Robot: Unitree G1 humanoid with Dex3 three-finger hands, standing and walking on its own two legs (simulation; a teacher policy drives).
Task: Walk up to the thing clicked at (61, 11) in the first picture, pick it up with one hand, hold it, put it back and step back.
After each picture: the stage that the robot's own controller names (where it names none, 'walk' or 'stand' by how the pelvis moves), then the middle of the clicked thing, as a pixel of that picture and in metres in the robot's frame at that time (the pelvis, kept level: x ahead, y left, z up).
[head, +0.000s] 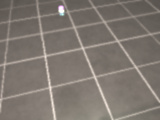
stand; (61, 10) +2.26 +0.28 -0.72
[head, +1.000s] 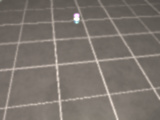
walk; (76, 18) +2.13 +0.11 -0.69
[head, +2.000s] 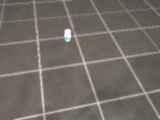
walk; (67, 35) +1.50 +0.14 -0.69
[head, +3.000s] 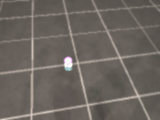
walk; (68, 64) +1.01 +0.15 -0.70
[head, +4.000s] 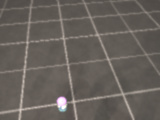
walk; (62, 104) +0.67 +0.19 -0.70
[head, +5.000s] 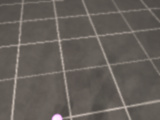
stand; out of the picture +0.46 +0.19 -0.70
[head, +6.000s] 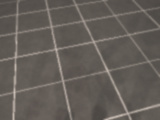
stand; out of the picture +0.41 +0.20 -0.70
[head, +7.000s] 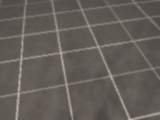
stand; out of the picture +0.41 +0.19 -0.72
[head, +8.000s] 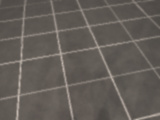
stand; out of the picture +0.39 +0.19 -0.73
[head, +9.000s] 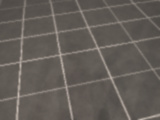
stand; out of the picture +0.39 +0.19 -0.73
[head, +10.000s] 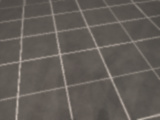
stand; out of the picture +0.39 +0.19 -0.73
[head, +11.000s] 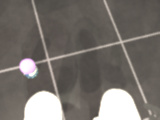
go down; (29, 68) +0.45 +0.23 -0.38
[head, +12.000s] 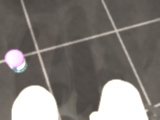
go down; (16, 61) +0.46 +0.25 -0.30
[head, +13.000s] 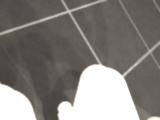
close in; out of the picture +0.44 +0.30 -0.22
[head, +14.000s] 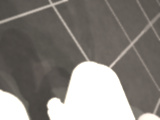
close; out of the picture +0.44 +0.31 -0.22
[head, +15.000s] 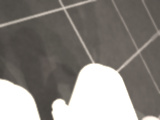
lift; out of the picture +0.41 +0.28 -0.22
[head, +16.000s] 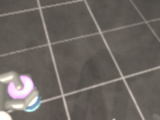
lift; (26, 94) +0.33 +0.19 -0.02
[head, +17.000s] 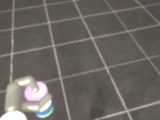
hold; (40, 100) +0.32 +0.16 +0.00
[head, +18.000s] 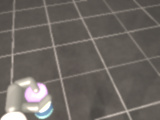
hold; (40, 101) +0.32 +0.17 -0.01
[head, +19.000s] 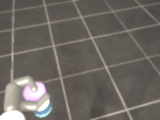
crouch; (38, 100) +0.33 +0.17 -0.01
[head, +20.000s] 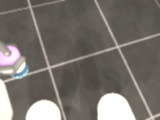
crouch; (14, 63) +0.44 +0.22 -0.10
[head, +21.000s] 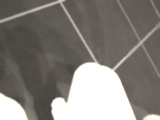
lower; out of the picture +0.42 +0.31 -0.23
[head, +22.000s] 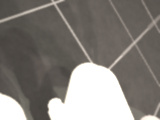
lower; out of the picture +0.42 +0.32 -0.23
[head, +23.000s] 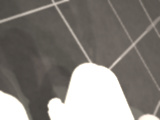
lower; out of the picture +0.42 +0.32 -0.23
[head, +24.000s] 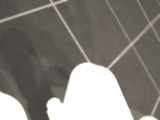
lower; out of the picture +0.42 +0.32 -0.23
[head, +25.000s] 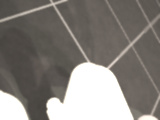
loosen; out of the picture +0.42 +0.32 -0.23
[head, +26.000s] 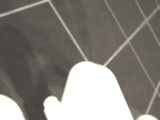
withdraw; out of the picture +0.42 +0.31 -0.23
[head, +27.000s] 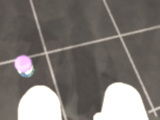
walk; (24, 66) +0.45 +0.25 -0.31
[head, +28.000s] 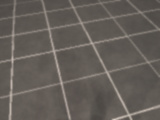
stand; out of the picture +0.38 +0.19 -0.66
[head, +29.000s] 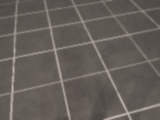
stand; out of the picture +0.39 +0.21 -0.67
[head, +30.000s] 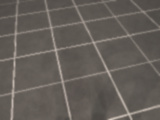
stand; out of the picture +0.39 +0.20 -0.67
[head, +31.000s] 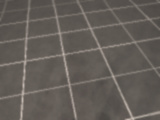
stand; out of the picture +0.42 +0.19 -0.72
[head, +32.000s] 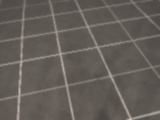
stand; out of the picture +0.38 +0.20 -0.73
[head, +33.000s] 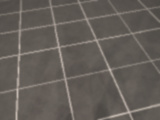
walk; out of the picture +0.39 +0.20 -0.72
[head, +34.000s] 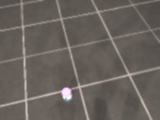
walk; (67, 94) +0.59 +0.16 -0.70
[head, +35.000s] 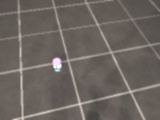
walk; (57, 64) +0.93 +0.20 -0.71
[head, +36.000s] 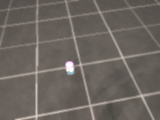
stand; (70, 68) +1.00 +0.18 -0.71
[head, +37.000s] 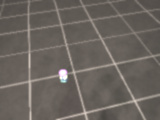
stand; (63, 76) +0.99 +0.19 -0.72
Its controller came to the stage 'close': yes
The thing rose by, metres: 0.69
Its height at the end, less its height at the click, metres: +0.00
